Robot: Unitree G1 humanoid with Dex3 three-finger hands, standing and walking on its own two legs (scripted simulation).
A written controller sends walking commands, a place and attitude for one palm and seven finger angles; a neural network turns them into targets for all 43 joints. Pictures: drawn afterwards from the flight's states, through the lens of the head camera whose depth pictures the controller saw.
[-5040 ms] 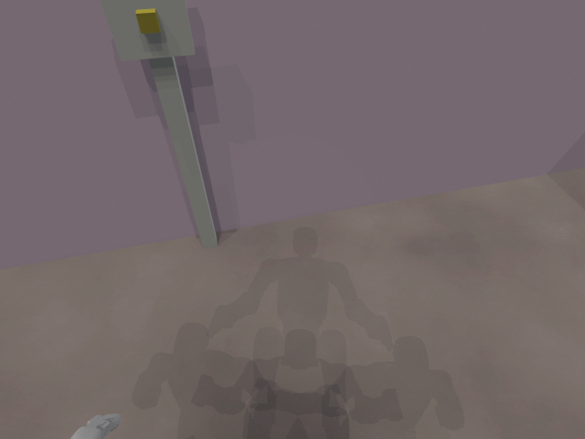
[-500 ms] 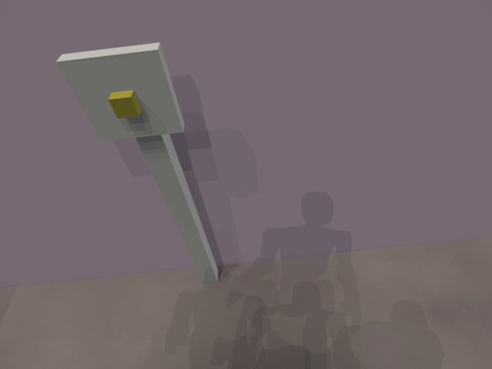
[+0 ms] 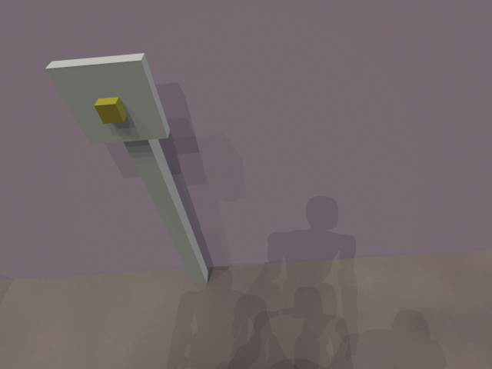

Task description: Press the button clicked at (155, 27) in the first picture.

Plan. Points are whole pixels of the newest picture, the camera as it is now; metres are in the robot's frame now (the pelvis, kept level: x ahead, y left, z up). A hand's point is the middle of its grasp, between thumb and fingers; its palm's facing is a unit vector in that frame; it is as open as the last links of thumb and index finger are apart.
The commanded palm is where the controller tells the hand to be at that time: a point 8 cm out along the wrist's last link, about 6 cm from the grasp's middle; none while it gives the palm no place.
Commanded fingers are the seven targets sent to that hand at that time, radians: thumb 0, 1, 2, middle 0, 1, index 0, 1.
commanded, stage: come to a stop and stand still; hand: left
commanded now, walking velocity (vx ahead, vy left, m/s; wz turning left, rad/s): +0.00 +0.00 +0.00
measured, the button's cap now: (111, 109) +0.56 +0.29 +0.16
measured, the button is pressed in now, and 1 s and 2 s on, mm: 0 0 0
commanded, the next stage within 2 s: look again from close up in 0.82 s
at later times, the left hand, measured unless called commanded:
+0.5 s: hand out of the picture +0.03 +0.17 -0.17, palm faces +0.04 -0.98 -0.21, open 7.3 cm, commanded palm none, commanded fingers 0.00 0.90 0.90 -0.20 -0.30 -0.20 -0.30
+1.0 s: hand out of the picture +0.05 +0.19 -0.17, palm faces +0.03 -0.98 -0.21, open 7.3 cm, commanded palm none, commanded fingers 0.00 0.90 0.90 -0.20 -0.30 -0.20 -0.30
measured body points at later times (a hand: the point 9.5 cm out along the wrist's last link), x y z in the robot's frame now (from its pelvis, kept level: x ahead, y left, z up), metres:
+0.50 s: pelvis +0.04 +0.00 +0.00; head +0.05 -0.02 +0.45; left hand +0.03 +0.22 -0.15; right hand +0.04 -0.21 -0.17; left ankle +0.02 +0.17 -0.74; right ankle -0.01 -0.05 -0.74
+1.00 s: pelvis +0.06 +0.02 +0.00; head +0.07 +0.01 +0.45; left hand +0.05 +0.24 -0.15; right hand +0.04 -0.19 -0.17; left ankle +0.02 +0.17 -0.74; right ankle -0.01 -0.05 -0.74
